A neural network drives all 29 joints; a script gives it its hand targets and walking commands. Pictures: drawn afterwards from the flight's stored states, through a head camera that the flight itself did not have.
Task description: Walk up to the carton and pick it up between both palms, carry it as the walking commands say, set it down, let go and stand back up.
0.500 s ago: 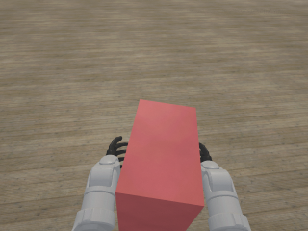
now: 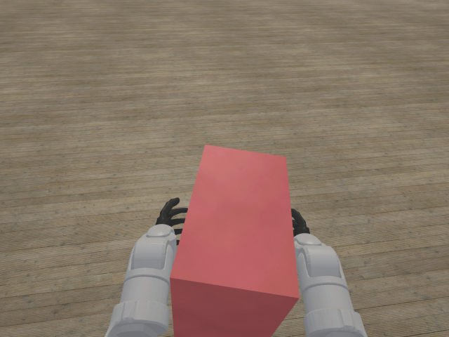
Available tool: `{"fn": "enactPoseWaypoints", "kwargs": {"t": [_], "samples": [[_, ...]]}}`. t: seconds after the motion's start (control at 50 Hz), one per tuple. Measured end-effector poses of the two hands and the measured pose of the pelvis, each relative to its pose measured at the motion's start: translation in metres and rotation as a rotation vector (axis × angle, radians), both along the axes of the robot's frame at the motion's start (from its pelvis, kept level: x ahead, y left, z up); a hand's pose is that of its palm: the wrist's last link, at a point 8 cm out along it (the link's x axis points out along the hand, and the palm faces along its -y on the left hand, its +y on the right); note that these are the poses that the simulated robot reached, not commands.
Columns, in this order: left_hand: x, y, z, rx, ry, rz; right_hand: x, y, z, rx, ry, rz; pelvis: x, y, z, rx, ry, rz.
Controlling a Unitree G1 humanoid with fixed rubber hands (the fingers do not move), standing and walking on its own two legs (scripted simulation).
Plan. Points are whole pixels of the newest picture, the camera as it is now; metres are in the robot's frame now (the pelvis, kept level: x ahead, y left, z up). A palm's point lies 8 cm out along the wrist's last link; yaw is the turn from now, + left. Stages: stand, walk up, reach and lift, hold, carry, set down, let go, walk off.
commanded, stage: hold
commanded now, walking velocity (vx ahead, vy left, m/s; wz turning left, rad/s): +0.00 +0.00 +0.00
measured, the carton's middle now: (230, 250) +0.30 +0.00 -0.01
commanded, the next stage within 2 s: carry in 0.50 s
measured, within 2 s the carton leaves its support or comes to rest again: neither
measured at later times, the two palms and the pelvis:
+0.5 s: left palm (161, 234) +0.30 +0.13 +0.05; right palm (297, 241) +0.29 -0.13 +0.03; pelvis +0.01 +0.00 +0.00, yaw +0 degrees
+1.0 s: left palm (164, 284) +0.20 +0.11 +0.05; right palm (325, 300) +0.18 -0.15 +0.04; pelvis -0.08 -0.01 -0.05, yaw -3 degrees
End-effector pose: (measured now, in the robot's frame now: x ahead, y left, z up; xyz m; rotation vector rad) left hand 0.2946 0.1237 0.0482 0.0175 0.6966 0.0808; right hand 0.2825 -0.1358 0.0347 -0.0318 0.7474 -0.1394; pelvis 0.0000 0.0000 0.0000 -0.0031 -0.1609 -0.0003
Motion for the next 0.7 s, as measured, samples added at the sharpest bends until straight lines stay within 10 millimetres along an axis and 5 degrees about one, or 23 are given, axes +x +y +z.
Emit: {"fn": "enactPoseWaypoints", "kwargs": {"t": [0.52, 0.7], "samples": [[0.002, 0.006, -0.002, 0.009, 0.0, 0.006, 0.007, 0.006, 0.0, -0.017, 0.002, 0.031, 0.007, -0.001, -0.001, -0.005, 0.038, 0.006], [-0.003, 0.0, 0.014, -0.022, -0.089, 0.016, -0.002, 0.002, 0.02, 0.007, -0.089, -0.043, -0.016, 0.005, -0.015, 0.005, 0.126, -0.021]]}}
